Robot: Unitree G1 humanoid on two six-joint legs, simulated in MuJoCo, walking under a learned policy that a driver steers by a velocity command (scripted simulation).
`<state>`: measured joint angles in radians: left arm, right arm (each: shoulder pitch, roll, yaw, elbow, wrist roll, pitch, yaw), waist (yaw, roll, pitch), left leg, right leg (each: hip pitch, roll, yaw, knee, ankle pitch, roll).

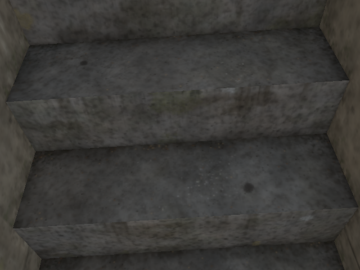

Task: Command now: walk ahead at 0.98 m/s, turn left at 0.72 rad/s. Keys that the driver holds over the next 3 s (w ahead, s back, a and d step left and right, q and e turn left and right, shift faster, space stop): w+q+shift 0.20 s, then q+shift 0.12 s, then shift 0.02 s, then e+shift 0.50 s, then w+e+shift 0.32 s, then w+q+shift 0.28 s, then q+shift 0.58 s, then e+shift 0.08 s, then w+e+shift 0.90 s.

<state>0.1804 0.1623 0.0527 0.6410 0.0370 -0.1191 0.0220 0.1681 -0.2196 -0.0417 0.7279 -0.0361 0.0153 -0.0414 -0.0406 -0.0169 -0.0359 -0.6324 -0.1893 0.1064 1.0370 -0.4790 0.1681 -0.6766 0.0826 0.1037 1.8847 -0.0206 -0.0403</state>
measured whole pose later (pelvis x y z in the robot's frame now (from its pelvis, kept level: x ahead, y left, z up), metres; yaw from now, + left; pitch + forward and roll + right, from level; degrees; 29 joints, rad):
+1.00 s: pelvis +0.34 +0.09 +0.28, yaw -5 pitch +9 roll +2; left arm 0.14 0.16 0.00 0.72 0.01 0.01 -0.06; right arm 0.37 -0.19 -0.04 0.95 -0.10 -0.10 0.05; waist -0.01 0.01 -0.15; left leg -0.27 0.15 0.27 0.40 -0.25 -0.01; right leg -1.23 -0.11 0.07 2.16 -0.52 -0.18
